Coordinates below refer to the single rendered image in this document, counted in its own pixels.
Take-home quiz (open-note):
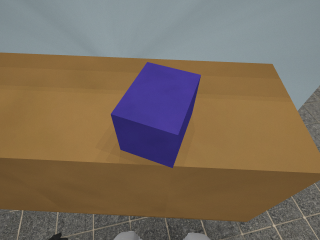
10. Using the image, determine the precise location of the pedestal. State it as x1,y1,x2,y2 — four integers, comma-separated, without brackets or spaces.
0,52,320,222

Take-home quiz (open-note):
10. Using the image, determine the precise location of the carton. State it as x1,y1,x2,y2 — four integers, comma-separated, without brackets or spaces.
111,62,201,168

